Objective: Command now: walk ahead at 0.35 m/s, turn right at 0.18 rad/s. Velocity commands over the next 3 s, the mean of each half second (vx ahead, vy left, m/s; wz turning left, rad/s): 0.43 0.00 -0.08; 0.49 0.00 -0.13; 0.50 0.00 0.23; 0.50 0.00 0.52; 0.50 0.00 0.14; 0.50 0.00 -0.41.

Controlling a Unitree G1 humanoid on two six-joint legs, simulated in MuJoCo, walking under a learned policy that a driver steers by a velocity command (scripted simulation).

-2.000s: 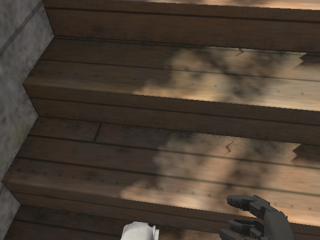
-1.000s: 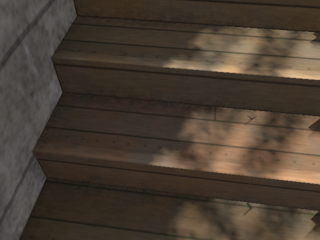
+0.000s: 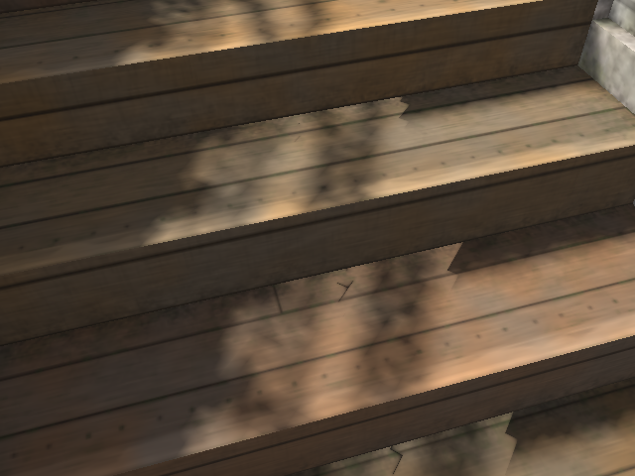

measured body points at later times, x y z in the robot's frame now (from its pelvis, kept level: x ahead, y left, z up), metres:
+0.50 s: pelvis +0.21 +0.17 +0.09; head +0.21 +0.20 +0.54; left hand +0.33 +0.41 -0.03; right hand +0.32 -0.07 -0.02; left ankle +0.25 +0.26 -0.56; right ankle +0.14 -0.01 -0.42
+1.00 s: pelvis +0.52 +0.18 +0.26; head +0.55 +0.21 +0.70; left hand +0.69 +0.40 +0.13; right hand +0.55 -0.06 +0.14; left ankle +0.35 +0.29 -0.29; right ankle +0.60 +0.15 -0.39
